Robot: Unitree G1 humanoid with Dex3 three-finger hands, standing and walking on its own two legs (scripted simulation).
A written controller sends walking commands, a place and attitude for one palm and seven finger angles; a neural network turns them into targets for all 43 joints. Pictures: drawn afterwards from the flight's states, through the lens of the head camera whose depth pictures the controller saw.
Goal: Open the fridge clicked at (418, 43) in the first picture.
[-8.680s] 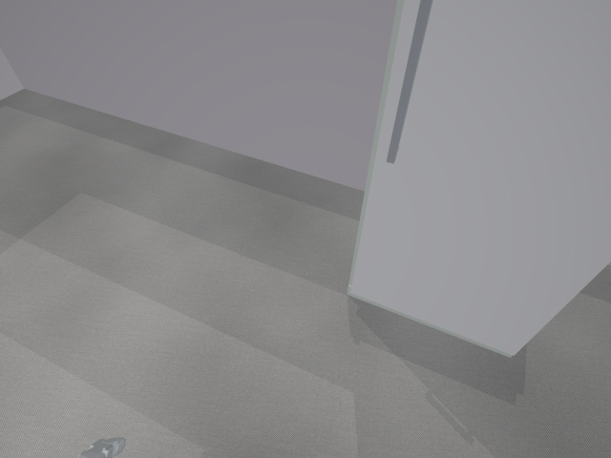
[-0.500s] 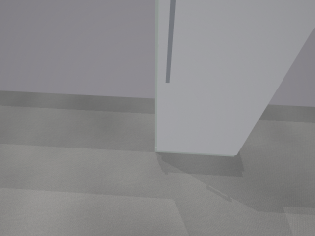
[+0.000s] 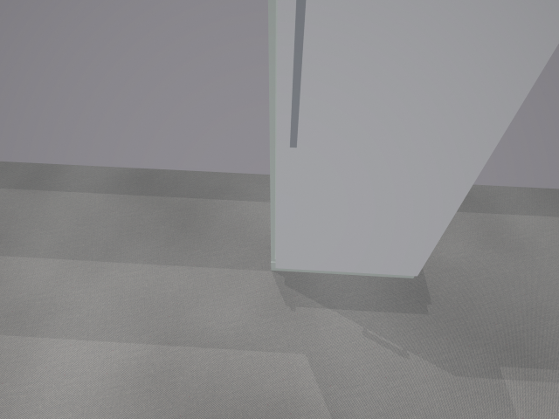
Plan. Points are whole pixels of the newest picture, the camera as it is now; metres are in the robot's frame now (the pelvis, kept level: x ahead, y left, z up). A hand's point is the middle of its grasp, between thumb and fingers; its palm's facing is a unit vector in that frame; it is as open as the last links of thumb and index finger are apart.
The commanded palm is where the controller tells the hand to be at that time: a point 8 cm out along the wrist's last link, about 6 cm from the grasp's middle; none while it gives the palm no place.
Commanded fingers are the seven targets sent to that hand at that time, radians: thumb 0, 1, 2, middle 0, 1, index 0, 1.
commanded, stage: shuffle to correct the standing spot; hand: left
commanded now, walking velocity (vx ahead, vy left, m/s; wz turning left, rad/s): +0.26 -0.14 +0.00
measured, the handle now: (297, 75) +0.75 +0.01 +0.13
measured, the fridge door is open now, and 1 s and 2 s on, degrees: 0 0 0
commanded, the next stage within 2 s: come to a stop and stand still in 0.96 s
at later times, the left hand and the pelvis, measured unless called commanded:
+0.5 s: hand out of the picture +0.00 +0.08 -0.17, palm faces +0.16 -0.98 -0.13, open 7.3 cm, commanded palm none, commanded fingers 0.00 0.90 0.90 -0.20 -0.30 -0.20 -0.30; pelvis +0.12 -0.04 -0.01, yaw +3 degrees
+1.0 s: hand (239, 302) +0.37 +0.11 -0.18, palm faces +0.05 -0.97 -0.25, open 7.3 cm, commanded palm none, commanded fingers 0.00 0.90 0.90 -0.20 -0.30 -0.20 -0.30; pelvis +0.31 -0.10 -0.02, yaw +2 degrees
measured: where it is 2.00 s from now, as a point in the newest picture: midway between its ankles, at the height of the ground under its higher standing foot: (329, 400)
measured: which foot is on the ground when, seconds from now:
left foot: down 0.00-0.26, up 0.28-0.58, down 0.60-0.98, up 1.00-1.00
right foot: down 0.00-0.60, up 0.62-0.96, down 0.98-1.00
